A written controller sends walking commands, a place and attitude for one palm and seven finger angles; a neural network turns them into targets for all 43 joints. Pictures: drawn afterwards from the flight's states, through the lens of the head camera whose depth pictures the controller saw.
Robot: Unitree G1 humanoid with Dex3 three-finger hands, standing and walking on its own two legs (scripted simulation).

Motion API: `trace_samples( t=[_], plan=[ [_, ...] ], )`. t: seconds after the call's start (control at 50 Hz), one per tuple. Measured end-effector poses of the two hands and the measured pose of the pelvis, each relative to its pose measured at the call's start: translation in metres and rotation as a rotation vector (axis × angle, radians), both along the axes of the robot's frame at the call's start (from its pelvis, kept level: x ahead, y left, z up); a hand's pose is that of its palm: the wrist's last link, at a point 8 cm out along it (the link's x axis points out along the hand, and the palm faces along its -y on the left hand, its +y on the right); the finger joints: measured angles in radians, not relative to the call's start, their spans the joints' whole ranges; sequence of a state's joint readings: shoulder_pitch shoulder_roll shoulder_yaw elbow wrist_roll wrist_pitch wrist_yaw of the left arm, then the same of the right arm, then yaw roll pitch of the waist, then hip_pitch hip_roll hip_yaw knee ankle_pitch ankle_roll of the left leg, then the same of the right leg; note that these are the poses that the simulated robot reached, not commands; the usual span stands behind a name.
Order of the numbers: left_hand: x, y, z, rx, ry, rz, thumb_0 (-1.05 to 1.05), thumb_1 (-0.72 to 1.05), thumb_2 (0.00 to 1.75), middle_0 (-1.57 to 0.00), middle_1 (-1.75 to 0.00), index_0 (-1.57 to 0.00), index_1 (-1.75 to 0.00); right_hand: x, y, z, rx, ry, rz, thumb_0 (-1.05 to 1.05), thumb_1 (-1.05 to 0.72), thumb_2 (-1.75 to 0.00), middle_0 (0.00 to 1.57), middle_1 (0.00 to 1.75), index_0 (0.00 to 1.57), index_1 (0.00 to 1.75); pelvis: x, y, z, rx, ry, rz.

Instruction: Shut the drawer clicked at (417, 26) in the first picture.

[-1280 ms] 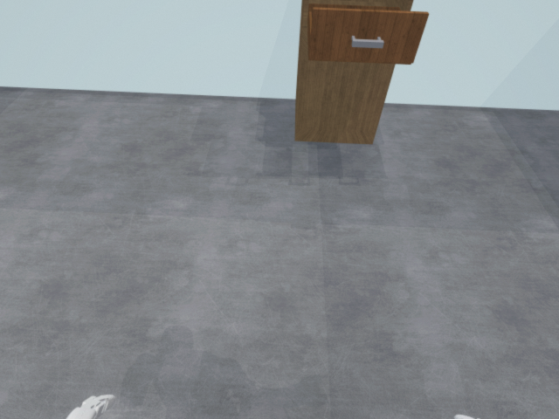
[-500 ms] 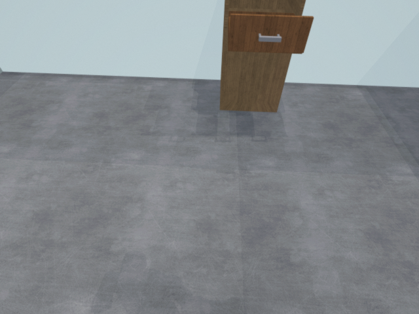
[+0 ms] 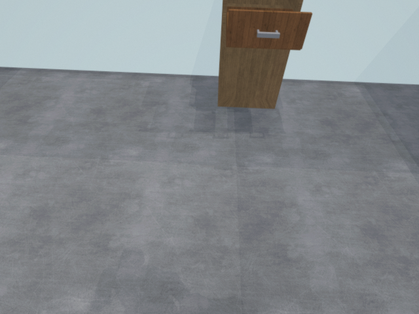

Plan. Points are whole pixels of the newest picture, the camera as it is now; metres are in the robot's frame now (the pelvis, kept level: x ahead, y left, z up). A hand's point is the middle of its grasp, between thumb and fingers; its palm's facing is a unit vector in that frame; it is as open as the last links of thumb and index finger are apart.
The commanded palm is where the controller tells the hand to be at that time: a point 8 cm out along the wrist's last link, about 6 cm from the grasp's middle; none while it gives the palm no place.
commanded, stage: look at it before walking up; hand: left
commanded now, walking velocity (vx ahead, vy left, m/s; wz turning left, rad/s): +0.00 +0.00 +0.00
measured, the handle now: (267, 33) +1.41 -0.22 -0.06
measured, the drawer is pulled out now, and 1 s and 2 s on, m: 0.30 0.30 0.30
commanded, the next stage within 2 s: walk to a spot facing it in 0.46 s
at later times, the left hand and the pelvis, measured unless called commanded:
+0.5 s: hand out of the picture +0.08 +0.25 -0.16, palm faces -0.02 -0.94 -0.33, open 7.4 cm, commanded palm none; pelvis +0.01 +0.00 +0.00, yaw +0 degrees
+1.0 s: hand out of the picture +0.13 +0.16 -0.19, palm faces -0.14 -0.96 -0.23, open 7.4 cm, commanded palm none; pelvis +0.08 -0.04 -0.03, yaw -11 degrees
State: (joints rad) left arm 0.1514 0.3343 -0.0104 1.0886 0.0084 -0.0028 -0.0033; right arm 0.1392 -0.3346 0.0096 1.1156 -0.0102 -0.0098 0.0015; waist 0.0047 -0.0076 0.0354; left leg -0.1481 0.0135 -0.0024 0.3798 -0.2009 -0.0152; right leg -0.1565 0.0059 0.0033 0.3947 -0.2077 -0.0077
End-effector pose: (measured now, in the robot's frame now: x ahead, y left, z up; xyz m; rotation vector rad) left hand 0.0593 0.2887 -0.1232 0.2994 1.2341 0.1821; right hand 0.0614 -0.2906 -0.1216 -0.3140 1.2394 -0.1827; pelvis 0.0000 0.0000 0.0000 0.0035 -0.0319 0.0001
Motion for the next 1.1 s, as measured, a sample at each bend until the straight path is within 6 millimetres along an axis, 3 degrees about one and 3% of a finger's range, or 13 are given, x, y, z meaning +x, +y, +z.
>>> trace_samples(
  t=[0.44, 0.64, 0.74, 0.84, 0.9, 0.98, 1.04, 1.1],
  plan=[
    [0.017, 0.006, 0.003, 0.007, -0.026, 0.001, 0.00, 0.90, 0.90, -0.20, -0.30, -0.21, -0.30, 0.028, 0.005, 0.004, -0.002, -0.045, 0.015, 0.01, -0.90, -0.90, 0.20, 0.30, 0.20, 0.30, 0.011, 0.003, 0.001, 0.000, -0.001, 0.001],
    [0.016, 0.004, 0.001, 0.007, -0.014, 0.005, 0.00, 0.90, 0.90, -0.20, -0.30, -0.21, -0.30, 0.030, 0.007, 0.003, -0.001, -0.044, 0.010, 0.01, -0.90, -0.90, 0.20, 0.30, 0.20, 0.30, 0.014, 0.004, 0.001, -0.001, 0.001, -0.011],
    [0.006, -0.010, -0.012, -0.039, 0.052, -0.001, 0.00, 0.90, 0.90, -0.20, -0.30, -0.20, -0.30, 0.017, 0.019, -0.008, 0.033, -0.028, -0.037, 0.01, -0.90, -0.90, 0.20, 0.30, 0.20, 0.30, 0.024, 0.004, -0.005, -0.002, 0.007, -0.056],
    [0.005, -0.032, -0.024, -0.083, 0.143, -0.027, 0.00, 0.90, 0.90, -0.20, -0.30, -0.20, -0.30, -0.010, 0.025, -0.023, 0.079, 0.011, -0.137, 0.01, -0.90, -0.90, 0.20, 0.30, 0.20, 0.30, 0.043, -0.004, -0.012, 0.015, 0.019, -0.123],
    [0.023, -0.052, -0.024, -0.096, 0.169, -0.061, 0.01, 0.90, 0.90, -0.20, -0.30, -0.20, -0.30, -0.031, 0.023, -0.031, 0.102, 0.059, -0.206, 0.01, -0.90, -0.90, 0.20, 0.30, 0.20, 0.30, 0.056, -0.015, -0.013, 0.019, 0.018, -0.159],
    [0.062, -0.079, -0.031, -0.097, 0.103, -0.103, 0.01, 0.90, 0.90, -0.20, -0.30, -0.21, -0.30, -0.053, 0.010, -0.050, 0.126, 0.164, -0.266, 0.01, -0.90, -0.90, 0.20, 0.30, 0.20, 0.30, 0.075, -0.036, -0.028, 0.009, 0.015, -0.187],
    [0.079, -0.094, -0.032, -0.095, 0.062, -0.085, 0.00, 0.90, 0.90, -0.20, -0.30, -0.21, -0.30, -0.042, 0.000, -0.048, 0.131, 0.202, -0.277, 0.01, -0.90, -0.90, 0.20, 0.30, 0.20, 0.30, 0.089, -0.047, -0.026, -0.004, 0.008, -0.194],
    [0.087, -0.106, -0.025, -0.102, 0.087, -0.094, 0.00, 0.90, 0.90, -0.20, -0.30, -0.21, -0.30, -0.005, -0.011, -0.035, 0.124, 0.133, -0.283, 0.01, -0.90, -0.90, 0.20, 0.30, 0.20, 0.30, 0.107, -0.055, -0.016, 0.001, 0.014, -0.224]
  ],
)
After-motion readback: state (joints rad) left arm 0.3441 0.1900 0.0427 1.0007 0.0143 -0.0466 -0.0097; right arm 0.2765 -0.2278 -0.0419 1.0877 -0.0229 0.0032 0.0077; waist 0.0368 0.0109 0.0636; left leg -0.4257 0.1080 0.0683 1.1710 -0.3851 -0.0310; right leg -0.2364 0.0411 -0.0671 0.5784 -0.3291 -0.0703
